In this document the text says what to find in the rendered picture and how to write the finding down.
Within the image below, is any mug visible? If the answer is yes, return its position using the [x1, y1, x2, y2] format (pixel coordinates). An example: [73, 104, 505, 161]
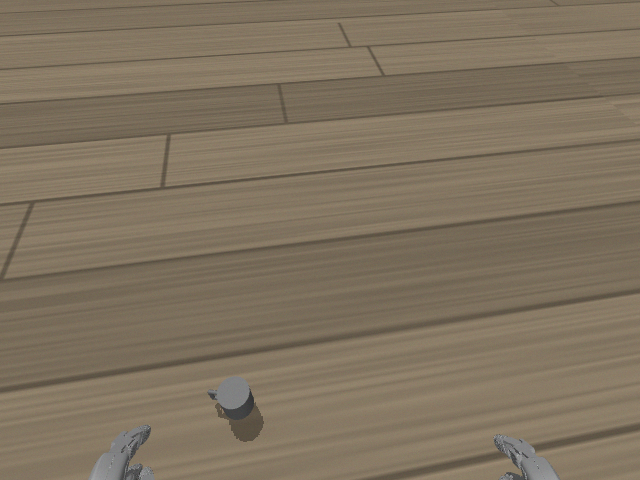
[208, 376, 254, 420]

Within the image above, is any left robot hand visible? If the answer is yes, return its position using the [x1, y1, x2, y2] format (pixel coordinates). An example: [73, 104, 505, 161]
[88, 425, 155, 480]

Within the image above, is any right robot hand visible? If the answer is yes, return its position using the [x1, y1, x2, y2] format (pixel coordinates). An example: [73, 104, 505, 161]
[493, 435, 561, 480]

